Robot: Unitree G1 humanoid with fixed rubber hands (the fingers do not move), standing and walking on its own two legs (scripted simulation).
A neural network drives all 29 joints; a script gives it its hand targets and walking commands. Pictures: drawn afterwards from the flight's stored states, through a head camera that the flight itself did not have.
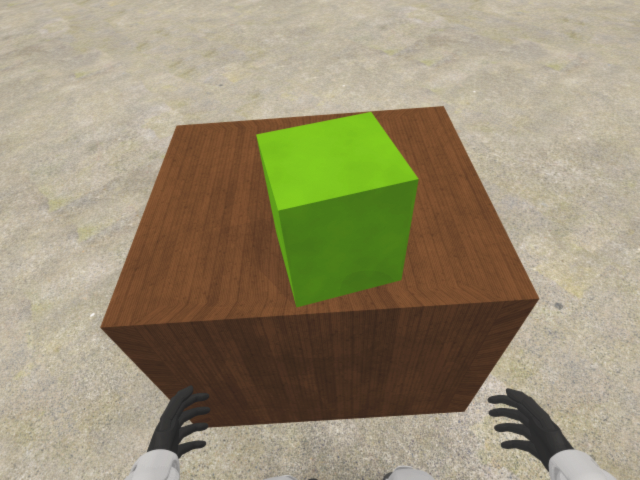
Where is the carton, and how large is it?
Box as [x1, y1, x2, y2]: [256, 112, 418, 307]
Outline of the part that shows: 371,112 256,134 275,228 296,307 401,279 418,179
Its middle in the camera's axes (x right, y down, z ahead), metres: +0.02 -0.06 +0.71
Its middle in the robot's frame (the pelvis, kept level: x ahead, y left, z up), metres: +0.56 -0.01 -0.02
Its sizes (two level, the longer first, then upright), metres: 0.210 0.200 0.250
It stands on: a pedestal, 0.61 m high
